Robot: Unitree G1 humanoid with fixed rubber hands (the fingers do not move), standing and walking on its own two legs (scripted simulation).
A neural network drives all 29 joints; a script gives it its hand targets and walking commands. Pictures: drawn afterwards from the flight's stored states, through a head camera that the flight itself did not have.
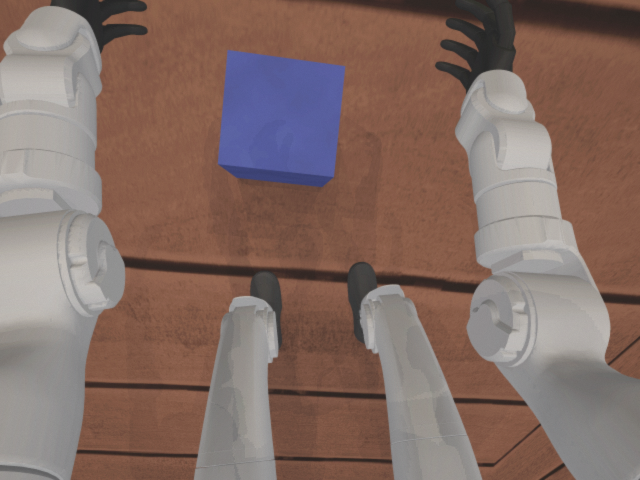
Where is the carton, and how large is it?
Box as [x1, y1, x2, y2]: [218, 50, 344, 186]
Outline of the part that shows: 228,50 218,164 236,177 322,186 333,177 344,66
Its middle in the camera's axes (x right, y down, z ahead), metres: -0.08 -0.23 +0.81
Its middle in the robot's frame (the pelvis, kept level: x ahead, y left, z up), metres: +0.55 +0.03 -0.53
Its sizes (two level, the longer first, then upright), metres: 0.210 0.200 0.250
